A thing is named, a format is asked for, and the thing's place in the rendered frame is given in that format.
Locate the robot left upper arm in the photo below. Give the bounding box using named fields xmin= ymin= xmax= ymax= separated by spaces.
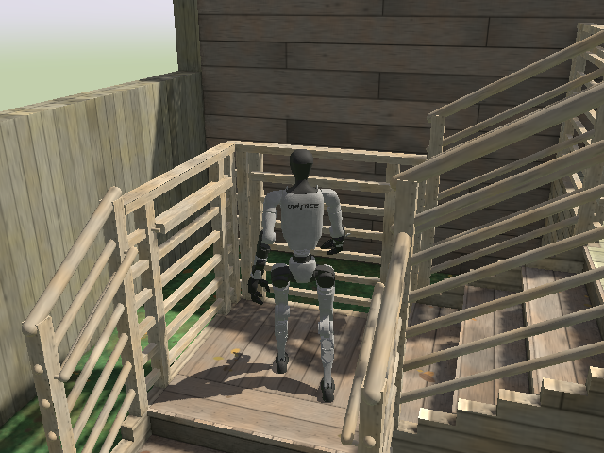
xmin=261 ymin=190 xmax=282 ymax=244

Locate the right robot forearm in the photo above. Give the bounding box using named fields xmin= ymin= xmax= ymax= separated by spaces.
xmin=332 ymin=224 xmax=345 ymax=247

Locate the humanoid robot torso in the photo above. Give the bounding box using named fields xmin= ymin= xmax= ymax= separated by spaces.
xmin=279 ymin=185 xmax=324 ymax=283

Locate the left robot hand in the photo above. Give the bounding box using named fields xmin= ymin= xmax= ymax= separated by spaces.
xmin=247 ymin=277 xmax=270 ymax=305

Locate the left robot forearm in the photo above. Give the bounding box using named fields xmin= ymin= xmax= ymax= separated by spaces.
xmin=250 ymin=231 xmax=271 ymax=279

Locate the robot right foot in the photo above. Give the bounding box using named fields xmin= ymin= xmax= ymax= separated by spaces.
xmin=321 ymin=378 xmax=335 ymax=402

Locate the robot right upper arm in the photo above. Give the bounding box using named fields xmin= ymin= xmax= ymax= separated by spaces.
xmin=321 ymin=189 xmax=344 ymax=238

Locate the right robot hand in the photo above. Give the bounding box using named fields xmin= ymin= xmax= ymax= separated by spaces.
xmin=321 ymin=238 xmax=343 ymax=255

